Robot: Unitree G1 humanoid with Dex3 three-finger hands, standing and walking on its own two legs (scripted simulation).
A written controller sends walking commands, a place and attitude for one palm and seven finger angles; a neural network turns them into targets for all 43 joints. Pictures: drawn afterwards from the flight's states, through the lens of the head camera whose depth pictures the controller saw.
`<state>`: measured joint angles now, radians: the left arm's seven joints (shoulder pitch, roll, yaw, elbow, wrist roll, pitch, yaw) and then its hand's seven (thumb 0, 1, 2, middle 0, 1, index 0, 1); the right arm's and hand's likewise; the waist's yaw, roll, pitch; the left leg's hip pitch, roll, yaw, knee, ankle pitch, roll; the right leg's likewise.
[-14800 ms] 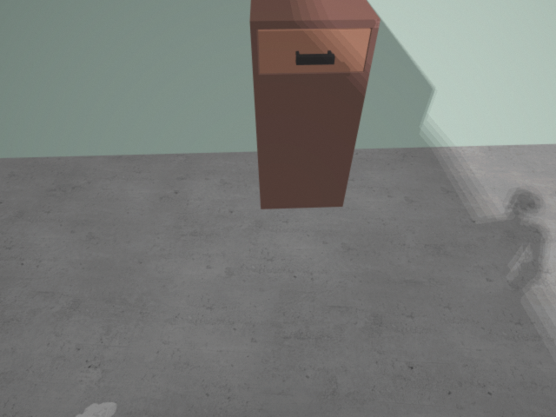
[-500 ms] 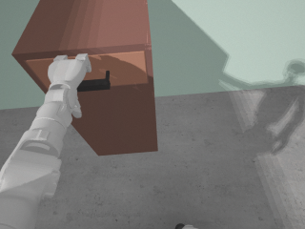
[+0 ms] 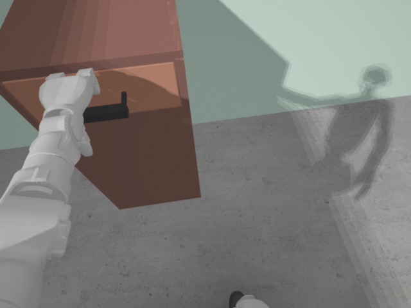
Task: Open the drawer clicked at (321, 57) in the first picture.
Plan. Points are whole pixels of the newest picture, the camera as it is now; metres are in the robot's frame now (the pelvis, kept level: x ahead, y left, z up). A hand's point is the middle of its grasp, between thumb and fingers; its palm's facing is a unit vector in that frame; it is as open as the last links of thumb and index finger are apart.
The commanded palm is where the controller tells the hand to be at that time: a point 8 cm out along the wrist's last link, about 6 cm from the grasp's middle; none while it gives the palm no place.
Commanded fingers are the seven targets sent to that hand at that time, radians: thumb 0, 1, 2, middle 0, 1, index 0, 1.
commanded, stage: move the hooked fingers above the handle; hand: left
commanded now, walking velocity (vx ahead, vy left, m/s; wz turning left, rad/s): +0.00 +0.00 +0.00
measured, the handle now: (100, 106) +0.56 +0.22 +0.02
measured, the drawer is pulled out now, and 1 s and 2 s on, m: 0.00 0.00 0.00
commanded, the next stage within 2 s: none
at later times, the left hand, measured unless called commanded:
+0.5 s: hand (84, 104) +0.51 +0.22 +0.07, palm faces -0.06 -0.01 -1.00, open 13.7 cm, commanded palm +0.48 +0.23 +0.13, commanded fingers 0.00 -0.50 0.30 -0.30 -1.20 -0.30 -1.20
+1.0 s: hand (82, 111) +0.50 +0.23 +0.07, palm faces -0.10 -0.01 -1.00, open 13.8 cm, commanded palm +0.48 +0.23 +0.13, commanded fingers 0.00 -0.50 0.30 -0.30 -1.20 -0.30 -1.20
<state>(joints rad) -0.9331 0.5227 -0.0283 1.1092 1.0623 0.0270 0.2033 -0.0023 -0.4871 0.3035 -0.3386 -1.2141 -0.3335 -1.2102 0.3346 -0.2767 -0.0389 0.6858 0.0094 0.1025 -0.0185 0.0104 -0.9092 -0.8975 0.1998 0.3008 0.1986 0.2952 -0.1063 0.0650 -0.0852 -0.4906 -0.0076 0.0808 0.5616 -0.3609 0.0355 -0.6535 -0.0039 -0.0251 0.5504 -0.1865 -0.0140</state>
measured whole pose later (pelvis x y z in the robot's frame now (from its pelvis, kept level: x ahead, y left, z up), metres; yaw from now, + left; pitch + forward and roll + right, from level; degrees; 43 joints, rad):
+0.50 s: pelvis +0.01 +0.01 +0.00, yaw +0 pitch +18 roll +0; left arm -0.99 0.50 -0.05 1.14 1.07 0.01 0.22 0.00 -0.49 0.30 -0.34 -1.21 -0.33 -1.24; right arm 0.35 -0.28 -0.03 0.70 0.00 0.11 -0.01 0.01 -0.91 -0.90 0.20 0.30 0.20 0.30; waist -0.11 0.06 -0.12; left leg -0.52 -0.01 0.07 0.60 -0.39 0.05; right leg -0.67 -0.01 -0.03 0.57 -0.21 0.00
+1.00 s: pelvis +0.01 +0.01 +0.00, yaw +2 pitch +16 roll +0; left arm -0.97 0.48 -0.11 1.11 1.04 -0.01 0.17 0.00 -0.49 0.30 -0.32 -1.20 -0.32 -1.20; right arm 0.32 -0.29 -0.05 0.71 0.00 0.10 -0.01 0.01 -0.91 -0.90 0.20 0.30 0.20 0.30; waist -0.09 0.06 -0.10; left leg -0.48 -0.02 0.05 0.58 -0.37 0.04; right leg -0.63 -0.02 -0.05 0.55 -0.20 -0.01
